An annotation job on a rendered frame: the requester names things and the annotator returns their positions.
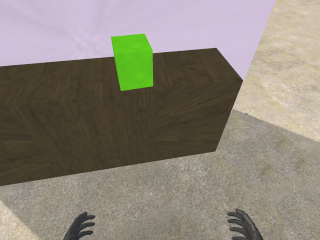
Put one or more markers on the carton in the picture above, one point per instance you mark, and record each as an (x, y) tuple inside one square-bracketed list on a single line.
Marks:
[(133, 56)]

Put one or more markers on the pedestal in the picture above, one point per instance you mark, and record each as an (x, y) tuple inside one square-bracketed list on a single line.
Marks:
[(69, 117)]

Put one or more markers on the left robot hand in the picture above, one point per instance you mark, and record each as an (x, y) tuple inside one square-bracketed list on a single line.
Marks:
[(74, 233)]

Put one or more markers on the right robot hand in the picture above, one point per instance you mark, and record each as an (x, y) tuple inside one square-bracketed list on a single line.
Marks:
[(249, 229)]

